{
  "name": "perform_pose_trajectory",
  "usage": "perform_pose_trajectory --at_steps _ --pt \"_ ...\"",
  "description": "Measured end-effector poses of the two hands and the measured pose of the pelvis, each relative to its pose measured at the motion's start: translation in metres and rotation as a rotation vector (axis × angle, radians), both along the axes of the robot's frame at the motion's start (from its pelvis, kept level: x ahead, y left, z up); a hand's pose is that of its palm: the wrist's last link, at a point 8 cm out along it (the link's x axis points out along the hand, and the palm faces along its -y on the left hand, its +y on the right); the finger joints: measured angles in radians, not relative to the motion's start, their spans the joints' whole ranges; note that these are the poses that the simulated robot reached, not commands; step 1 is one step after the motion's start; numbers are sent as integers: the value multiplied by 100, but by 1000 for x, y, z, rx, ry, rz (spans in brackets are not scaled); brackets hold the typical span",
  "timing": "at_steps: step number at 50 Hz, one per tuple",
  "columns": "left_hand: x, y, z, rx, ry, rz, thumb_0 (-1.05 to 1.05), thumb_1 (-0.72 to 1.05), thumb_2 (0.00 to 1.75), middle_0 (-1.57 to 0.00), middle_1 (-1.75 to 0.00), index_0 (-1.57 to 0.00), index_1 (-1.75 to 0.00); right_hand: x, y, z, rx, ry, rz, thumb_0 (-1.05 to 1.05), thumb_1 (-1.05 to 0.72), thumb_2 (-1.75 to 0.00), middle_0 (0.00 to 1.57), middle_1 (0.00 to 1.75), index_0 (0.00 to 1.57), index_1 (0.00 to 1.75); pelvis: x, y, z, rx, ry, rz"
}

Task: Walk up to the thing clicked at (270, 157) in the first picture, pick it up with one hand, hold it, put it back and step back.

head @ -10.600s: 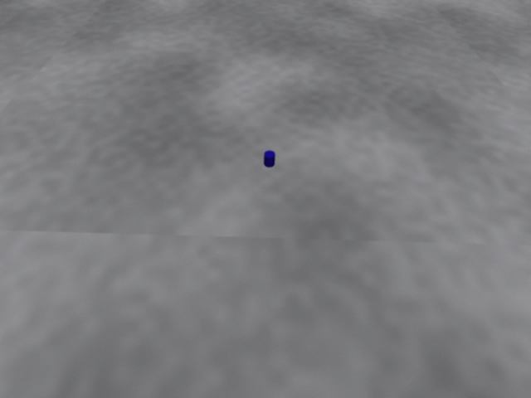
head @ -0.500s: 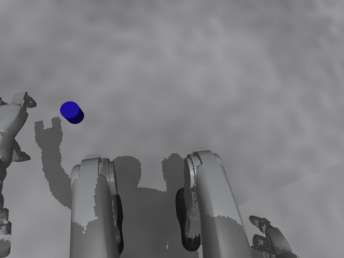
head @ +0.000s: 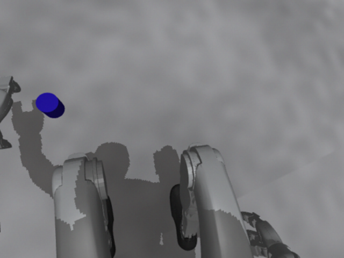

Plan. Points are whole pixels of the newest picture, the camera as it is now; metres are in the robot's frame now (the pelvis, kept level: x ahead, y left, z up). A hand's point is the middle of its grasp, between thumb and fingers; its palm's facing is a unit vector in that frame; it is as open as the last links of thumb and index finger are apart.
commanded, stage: rise first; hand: left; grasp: from above
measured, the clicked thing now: (51, 106) +0.49 +0.30 -0.31
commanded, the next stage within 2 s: none
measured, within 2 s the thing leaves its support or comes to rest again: neither
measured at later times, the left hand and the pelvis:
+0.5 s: hand (9, 117) +0.42 +0.35 -0.18, palm faces -0.45 -0.09 -0.89, open 13.9 cm; pelvis +0.00 +0.00 -0.01, yaw -1 degrees
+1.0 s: hand (13, 112) +0.43 +0.34 -0.19, palm faces -0.44 -0.08 -0.89, open 13.8 cm; pelvis +0.00 +0.00 -0.02, yaw -2 degrees
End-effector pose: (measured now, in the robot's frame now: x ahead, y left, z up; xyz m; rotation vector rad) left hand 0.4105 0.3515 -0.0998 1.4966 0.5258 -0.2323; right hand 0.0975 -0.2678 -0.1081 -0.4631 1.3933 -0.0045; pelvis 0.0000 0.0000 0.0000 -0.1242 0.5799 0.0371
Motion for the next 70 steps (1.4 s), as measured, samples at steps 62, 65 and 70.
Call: perform_pose_trajectory --at_steps 62,65,70 --pt "38 -12 -34 5 -18 17 0 -48 97 -12 -103 -13 -102 -30 -1 -7 -21 60 1 0 -91 -90 20 30 20 30 3 1 -23 -19 -18 -21" --pt "38 -13 -36 6 -10 16 0 -47 96 -13 -102 -14 -102 -32 -1 -7 -19 64 0 0 -91 -90 20 30 20 30 3 1 -23 -21 -18 -22" --pt "37 -14 -35 2 -10 9 0 -46 95 -15 -101 -15 -101 -35 -1 -8 -16 71 -2 0 -91 -90 20 30 20 30 3 1 -24 -20 -20 -22"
